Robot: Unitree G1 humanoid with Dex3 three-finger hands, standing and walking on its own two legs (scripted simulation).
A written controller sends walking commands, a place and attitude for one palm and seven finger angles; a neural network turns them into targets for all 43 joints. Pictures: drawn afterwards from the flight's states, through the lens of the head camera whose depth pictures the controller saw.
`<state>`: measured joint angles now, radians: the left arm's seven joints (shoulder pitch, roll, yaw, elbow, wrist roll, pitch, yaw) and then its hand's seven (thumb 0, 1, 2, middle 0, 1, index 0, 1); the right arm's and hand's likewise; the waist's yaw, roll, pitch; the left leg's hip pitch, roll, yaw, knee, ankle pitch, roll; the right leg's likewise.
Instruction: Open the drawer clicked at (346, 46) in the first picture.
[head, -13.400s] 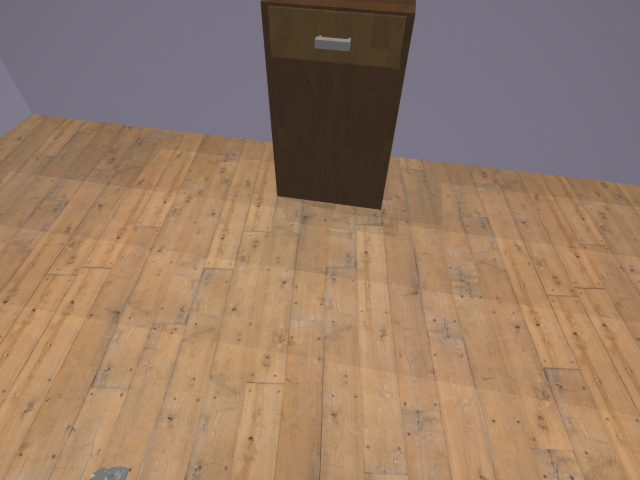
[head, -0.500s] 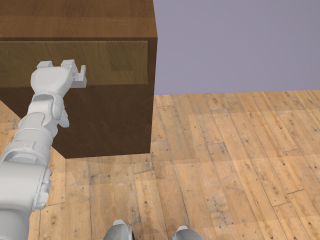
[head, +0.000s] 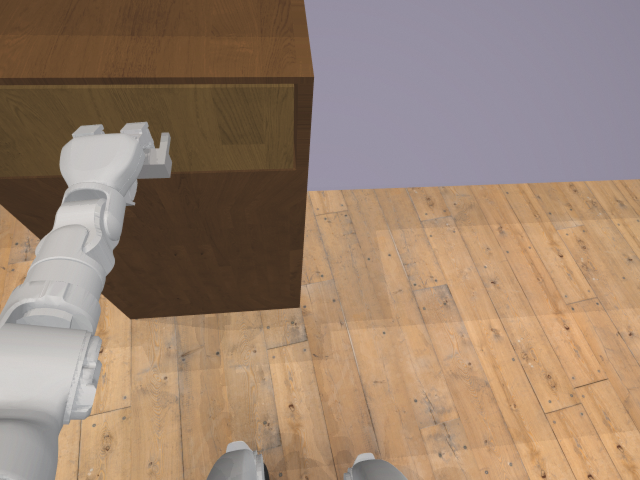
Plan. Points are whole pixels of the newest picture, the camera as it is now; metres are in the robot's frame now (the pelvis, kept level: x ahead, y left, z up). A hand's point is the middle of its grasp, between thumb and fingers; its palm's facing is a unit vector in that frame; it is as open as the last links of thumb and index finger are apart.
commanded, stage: close the thumb around the handle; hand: left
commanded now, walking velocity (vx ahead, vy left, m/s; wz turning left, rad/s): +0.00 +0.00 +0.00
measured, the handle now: (125, 151) +0.55 +0.23 +0.04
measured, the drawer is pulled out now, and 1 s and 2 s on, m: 0.00 0.08 0.20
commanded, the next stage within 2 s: pull the drawer open in 0.14 s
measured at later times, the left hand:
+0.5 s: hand (121, 200) +0.48 +0.23 +0.02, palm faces -0.06 -0.06 -1.00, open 6.2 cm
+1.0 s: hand (113, 243) +0.42 +0.23 +0.02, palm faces -0.04 -0.05 -1.00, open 6.2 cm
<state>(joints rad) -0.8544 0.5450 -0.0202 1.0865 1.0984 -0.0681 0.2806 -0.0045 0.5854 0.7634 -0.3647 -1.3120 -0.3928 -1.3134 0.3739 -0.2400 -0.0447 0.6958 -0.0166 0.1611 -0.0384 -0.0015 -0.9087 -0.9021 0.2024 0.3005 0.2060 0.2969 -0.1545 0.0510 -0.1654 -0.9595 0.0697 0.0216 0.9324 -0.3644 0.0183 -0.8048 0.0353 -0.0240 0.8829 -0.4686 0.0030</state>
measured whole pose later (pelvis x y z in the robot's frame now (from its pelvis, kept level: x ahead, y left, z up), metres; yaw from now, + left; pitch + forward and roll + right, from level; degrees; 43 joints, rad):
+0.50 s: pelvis +0.01 +0.00 +0.01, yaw -1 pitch +21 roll -2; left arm -0.68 0.51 0.02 0.94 1.08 -0.08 0.30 0.00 0.64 0.74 -0.27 -1.35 -0.37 -1.35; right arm 0.36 -0.24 -0.06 0.69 -0.02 0.19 -0.03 0.00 -0.91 -0.90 0.20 0.30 0.21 0.30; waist -0.13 0.05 -0.17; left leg -0.88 0.07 0.05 0.89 -0.38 0.02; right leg -0.74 0.04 0.00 0.84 -0.47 0.01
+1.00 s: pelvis +0.02 +0.00 +0.02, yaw +1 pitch +17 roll -2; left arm -0.43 0.43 -0.05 0.72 1.07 -0.06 0.33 0.00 0.63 0.77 -0.27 -1.35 -0.37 -1.35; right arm 0.26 -0.24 -0.07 0.64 0.00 0.21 -0.02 0.00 -0.91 -0.90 0.20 0.30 0.20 0.30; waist -0.05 0.05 -0.17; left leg -0.76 0.05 0.04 0.85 -0.37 0.01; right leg -0.62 0.02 -0.01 0.81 -0.48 0.00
